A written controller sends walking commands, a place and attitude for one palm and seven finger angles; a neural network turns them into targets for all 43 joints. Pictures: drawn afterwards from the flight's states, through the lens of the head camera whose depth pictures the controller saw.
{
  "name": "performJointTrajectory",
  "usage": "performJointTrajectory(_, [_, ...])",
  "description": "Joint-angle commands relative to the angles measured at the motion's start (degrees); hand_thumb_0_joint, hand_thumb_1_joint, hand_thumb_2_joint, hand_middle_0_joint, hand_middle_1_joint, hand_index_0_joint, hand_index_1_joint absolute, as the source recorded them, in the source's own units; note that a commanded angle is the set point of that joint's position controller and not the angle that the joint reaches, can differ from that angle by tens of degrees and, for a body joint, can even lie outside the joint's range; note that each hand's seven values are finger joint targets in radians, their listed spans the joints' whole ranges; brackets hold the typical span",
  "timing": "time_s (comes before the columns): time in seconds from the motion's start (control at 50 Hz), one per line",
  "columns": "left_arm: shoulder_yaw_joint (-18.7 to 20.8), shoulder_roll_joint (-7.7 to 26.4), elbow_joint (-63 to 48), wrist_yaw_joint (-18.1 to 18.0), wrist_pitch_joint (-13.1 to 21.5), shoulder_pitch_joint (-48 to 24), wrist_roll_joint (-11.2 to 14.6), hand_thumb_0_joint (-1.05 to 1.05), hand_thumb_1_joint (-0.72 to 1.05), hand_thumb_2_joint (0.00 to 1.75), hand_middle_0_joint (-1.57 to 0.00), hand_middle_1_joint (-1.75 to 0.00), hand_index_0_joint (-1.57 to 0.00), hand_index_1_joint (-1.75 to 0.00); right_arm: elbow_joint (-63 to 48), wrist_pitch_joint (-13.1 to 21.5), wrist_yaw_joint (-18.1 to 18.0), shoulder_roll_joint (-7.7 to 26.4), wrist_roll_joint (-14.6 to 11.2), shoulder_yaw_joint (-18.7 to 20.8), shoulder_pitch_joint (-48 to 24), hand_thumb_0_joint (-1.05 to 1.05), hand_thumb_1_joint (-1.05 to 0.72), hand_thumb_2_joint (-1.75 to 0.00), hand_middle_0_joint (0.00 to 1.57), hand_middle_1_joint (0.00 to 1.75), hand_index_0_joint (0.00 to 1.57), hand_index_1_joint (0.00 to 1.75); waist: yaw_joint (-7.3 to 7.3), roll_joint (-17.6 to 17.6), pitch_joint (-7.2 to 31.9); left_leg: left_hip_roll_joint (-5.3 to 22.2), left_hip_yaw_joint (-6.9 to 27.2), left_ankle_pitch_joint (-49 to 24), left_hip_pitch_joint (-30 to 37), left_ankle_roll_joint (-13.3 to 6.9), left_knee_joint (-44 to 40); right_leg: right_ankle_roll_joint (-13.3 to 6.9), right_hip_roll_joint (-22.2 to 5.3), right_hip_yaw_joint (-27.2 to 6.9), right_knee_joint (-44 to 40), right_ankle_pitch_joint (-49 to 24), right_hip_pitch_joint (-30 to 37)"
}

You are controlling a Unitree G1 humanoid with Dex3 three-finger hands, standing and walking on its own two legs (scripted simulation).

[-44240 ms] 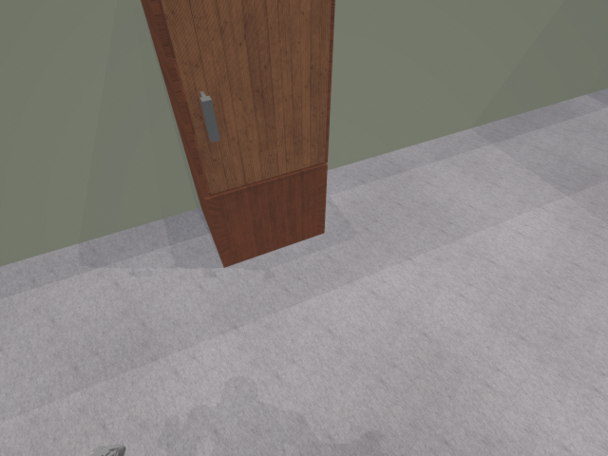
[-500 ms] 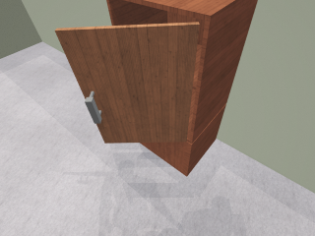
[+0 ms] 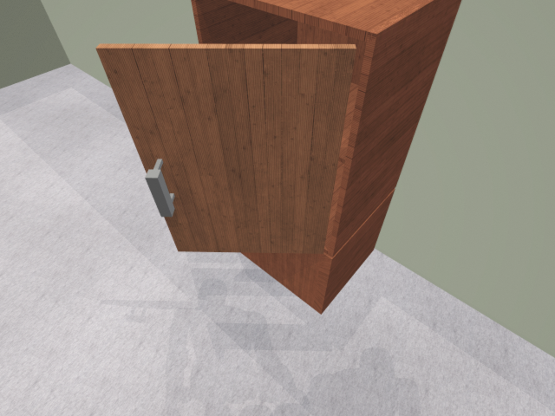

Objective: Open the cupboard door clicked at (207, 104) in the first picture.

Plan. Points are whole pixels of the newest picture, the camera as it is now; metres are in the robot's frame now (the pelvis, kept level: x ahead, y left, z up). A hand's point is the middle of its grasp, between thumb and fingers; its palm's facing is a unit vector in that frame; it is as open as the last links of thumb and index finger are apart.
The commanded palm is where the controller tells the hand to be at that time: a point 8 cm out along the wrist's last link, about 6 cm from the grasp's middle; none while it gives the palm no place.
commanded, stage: look again from close up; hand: left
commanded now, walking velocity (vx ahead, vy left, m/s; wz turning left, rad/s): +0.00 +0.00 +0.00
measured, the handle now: (163, 187) +0.58 +0.30 -0.05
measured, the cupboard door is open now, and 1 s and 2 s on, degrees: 40 40 40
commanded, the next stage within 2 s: shuffle to correct the standing spot in 0.40 s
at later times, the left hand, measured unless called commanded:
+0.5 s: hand out of the picture -0.01 +0.18 -0.17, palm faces +0.03 -0.98 -0.18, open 7.4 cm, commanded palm none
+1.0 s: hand out of the picture +0.03 +0.22 -0.18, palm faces +0.05 -0.98 -0.21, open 7.4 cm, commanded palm none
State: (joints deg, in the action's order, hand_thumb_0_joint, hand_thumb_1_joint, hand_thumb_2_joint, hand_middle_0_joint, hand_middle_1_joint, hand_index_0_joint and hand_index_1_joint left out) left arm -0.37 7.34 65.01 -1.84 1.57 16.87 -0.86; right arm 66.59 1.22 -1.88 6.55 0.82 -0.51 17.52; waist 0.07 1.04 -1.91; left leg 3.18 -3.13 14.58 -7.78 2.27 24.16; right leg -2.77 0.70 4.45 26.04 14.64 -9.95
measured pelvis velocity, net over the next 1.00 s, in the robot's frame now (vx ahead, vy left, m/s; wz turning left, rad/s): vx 0.03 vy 0.05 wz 0.00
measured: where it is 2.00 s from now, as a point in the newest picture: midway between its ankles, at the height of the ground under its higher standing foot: outside the picture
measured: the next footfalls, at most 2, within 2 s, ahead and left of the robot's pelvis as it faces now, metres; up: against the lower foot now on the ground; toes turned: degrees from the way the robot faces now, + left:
none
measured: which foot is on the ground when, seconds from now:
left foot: down 0.00-1.00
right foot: down 0.00-1.00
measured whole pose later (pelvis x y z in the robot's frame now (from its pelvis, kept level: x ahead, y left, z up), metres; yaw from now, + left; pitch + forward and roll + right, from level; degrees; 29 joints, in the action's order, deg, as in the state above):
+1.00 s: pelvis +0.03 +0.05 -0.01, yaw +0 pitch -1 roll +1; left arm 1.6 8.6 63.3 -1.9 0.4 15.5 -0.8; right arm 65.3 2.0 -2.9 6.3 1.0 -0.3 19.6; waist 0.5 -0.9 -3.8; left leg -1.8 -4.8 19.5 -6.4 -1.8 27.3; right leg -0.6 -2.9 2.6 32.3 17.7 -11.6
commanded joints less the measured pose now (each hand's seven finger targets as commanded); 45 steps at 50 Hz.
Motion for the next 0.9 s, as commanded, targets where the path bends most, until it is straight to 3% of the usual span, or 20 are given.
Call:
performJointTrajectory(0.0, [1.13,5.68,-1.71,-0.46,0.63,3.94,0.3,0.0,0.9,0.9,-0.2,-0.3,-0.2,-0.3,-0.96,0.39,-0.11,4.03,-0.13,0.67,4.68,0.0,-0.9,-0.9,0.2,0.3,0.2,0.3,-0.01,-1.52,-3.08,2.56,2.29,-6.4,-2.9,-2.63,-3.78,0.09,-7.0,-6.82,-5.71,-9.78,-0.96])
performJointTrajectory(0.04, [1.19,5.6,-1.78,-0.44,0.52,3.83,0.23,0.0,0.9,0.9,-0.2,-0.3,-0.2,-0.3,-0.99,0.34,-0.15,3.75,-0.13,0.72,4.1,0.0,-0.9,-0.9,0.2,0.3,0.2,0.3,0.07,-1.67,-4.26,2.73,2.19,-6.17,-2.82,-2.67,-4.2,0.15,-6.84,-6.36,-5.92,-9.1,-1.76])
performJointTrajectory(0.1, [1.19,5.93,-1.74,-0.41,0.59,3.85,0.28,0.0,0.9,0.9,-0.2,-0.3,-0.2,-0.3,-1.14,0.5,-0.14,4.32,-0.13,0.72,4.04,0.0,-0.9,-0.9,0.2,0.3,0.2,0.3,0.11,-1.25,-2.51,2.66,2.49,-7.41,-2.22,-2.78,-3.95,0.2,-7.09,-6.44,-5.36,-10.57,-0.58])
performJointTrajectory(0.48, [1.29,5.9,-1.71,-0.4,0.36,3.63,0.15,0.0,0.9,0.9,-0.2,-0.3,-0.2,-0.3,-1.03,0.72,-0.24,4.99,-0.12,0.85,3.39,0.0,-0.9,-0.9,0.2,0.3,0.2,0.3,0.24,-0.98,-2.74,3.02,3.04,-8.45,-1.68,-3.17,-5.05,0.38,-6.97,-6.05,-4.76,-9.95,-0.55])
performJointTrajectory(0.58, [2.23,7.07,-2.38,-0.4,0.03,4.52,-0.2,0.0,0.9,0.9,-0.2,-0.3,-0.2,-0.3,-1.82,-0.24,0.35,5.07,0.25,1.16,4.06,0.0,-0.9,-0.9,0.2,0.3,0.2,0.3,0.97,-2.47,-4.66,0.83,1.37,0.76,-5.22,-3.09,-1.88,-1.47,-8.92,-9.02,-5.77,2.27,-1.76])
performJointTrajectory(0.64, [3.28,8.85,-3.08,-0.38,-0.47,5.42,-0.31,0.0,0.9,0.9,-0.2,-0.3,-0.2,-0.3,-3.16,-1.09,0.75,4.25,0.41,1.38,3.71,0.0,-0.9,-0.9,0.2,0.3,0.2,0.3,1.45,-6.62,-6.91,-1.34,-0.77,6.08,-9.14,-2.6,3.23,-3.72,-12.68,-13.92,-9.89,11.72,-2.86])
performJointTrajectory(0.68, [4.06,9.6,-3.82,-0.47,-0.6,5.64,-0.33,0.0,0.9,0.9,-0.2,-0.3,-0.2,-0.3,-4.03,-1.23,0.96,4.14,0.55,1.62,4.08,0.0,-0.9,-0.9,0.2,0.3,0.2,0.3,1.41,-9.32,-6.92,-1.37,-1.33,6.49,-10.23,-2.62,7.5,-5.4,-15.65,-17.3,-11.95,14.18,-4.04])
performJointTrajectory(0.72, [4.57,9.41,-4.73,-0.48,-0.61,4.77,-0.45,0.0,0.9,0.9,-0.2,-0.3,-0.2,-0.3,-4.28,-0.91,1.04,3.91,0.59,1.76,5.07,0.0,-0.9,-0.9,0.2,0.3,0.2,0.3,0.81,-8.52,-6.57,-1.08,-1.1,5.17,-8.04,-2.74,6.15,-5.75,-15.91,-16.43,-9.98,11.33,-6.1])
performJointTrajectory(0.74, [4.76,9.33,-5.33,-0.46,-0.73,3.92,-0.56,0.0,0.9,0.9,-0.2,-0.3,-0.2,-0.3,-4.05,-0.8,1.06,3.78,0.54,1.84,6.2,0.0,-0.9,-0.9,0.2,0.3,0.2,0.3,0.22,-6.33,-6.85,-1.1,-1.21,4.52,-5.87,-2.76,4.08,-5.19,-14.62,-14.21,-7.78,10.67,-7.76])
performJointTrajectory(0.76, [4.67,8.46,-5.8,-0.4,-0.96,2.49,-0.54,0.0,0.9,0.9,-0.2,-0.3,-0.2,-0.3,-3.56,-0.33,1.03,3.59,0.51,1.66,8.1,0.0,-0.9,-0.9,0.2,0.3,0.2,0.3,-0.76,-3.26,-6.51,-0.69,0.24,1.5,-3.21,-3.14,0.03,-3.84,-11.67,-10.55,-2.83,7.55,-9.02])
performJointTrajectory(0.78, [4.07,6.38,-6.3,-0.23,-1.15,1.83,-0.54,0.0,0.9,0.9,-0.2,-0.3,-0.2,-0.3,-2.95,0.29,0.75,4.95,0.63,1.69,10.0,0.0,-0.9,-0.9,0.2,0.3,0.2,0.3,-1.18,3.23,-5.44,2.79,4.69,-6.27,-0.22,-4.69,-2.81,-1.58,-6.61,-5.11,4.31,4.62,-10.12])
performJointTrajectory(0.8, [3.38,4.11,-6.68,-0.11,-1.17,1.3,-0.48,0.0,0.9,0.9,-0.2,-0.3,-0.2,-0.3,-2.55,0.81,0.19,7.01,0.64,1.93,11.53,0.0,-0.9,-0.9,0.2,0.3,0.2,0.3,-1.31,10.42,-3.83,8.29,10.56,-15.89,1.38,-7.66,-6.02,0.7,-3.32,0.08,10.61,6.37,-11.05])
performJointTrajectory(0.82, [2.87,3.21,-6.75,-0.28,-1.11,0.75,-0.48,0.0,0.9,0.9,-0.2,-0.3,-0.2,-0.3,-2.41,0.93,-0.46,7.35,0.55,1.83,11.49,0.0,-0.9,-0.9,0.2,0.3,0.2,0.3,-1.1,10.97,-3.85,11.2,13.73,-28.42,3.12,-10.41,-6.54,1.32,-2.34,0.48,14.42,11.13,-13.14])
performJointTrajectory(0.84, [2.56,3.02,-6.41,-0.35,-1.08,1.05,-0.3,0.0,0.9,0.9,-0.2,-0.3,-0.2,-0.3,-2.56,1.09,-0.91,6.44,0.47,1.4,10.65,0.0,-0.9,-0.9,0.2,0.3,0.2,0.3,-0.52,8.57,-3.89,12.48,13.55,-38.63,3.55,-12.37,-5.2,1.16,-3.2,-0.9,16.14,13.59,-13.13])
performJointTrajectory(0.86, [2.45,2.73,-5.64,-0.4,-1.02,1.57,-0.07,0.0,0.9,0.9,-0.2,-0.3,-0.2,-0.3,-2.81,1.25,-1.13,6.7,0.55,1.29,9.32,0.0,-0.9,-0.9,0.2,0.3,0.2,0.3,0.15,6.18,-2.98,12.24,12.42,-45.14,3.84,-12.61,-3.34,1.07,-3.98,-1.95,14.82,12.71,-11.49])
performJointTrajectory(0.88, [2.48,2.73,-4.98,-0.36,-0.89,2.39,0.17,0.0,0.9,0.9,-0.2,-0.3,-0.2,-0.3,-2.98,1.38,-1.28,6.91,0.43,1.28,7.65,0.0,-0.9,-0.9,0.2,0.3,0.2,0.3,0.91,5.08,-2.16,10.97,10.47,-48.11,3.75,-11.61,-1.81,1.12,-4.52,-2.37,10.55,8.62,-8.6])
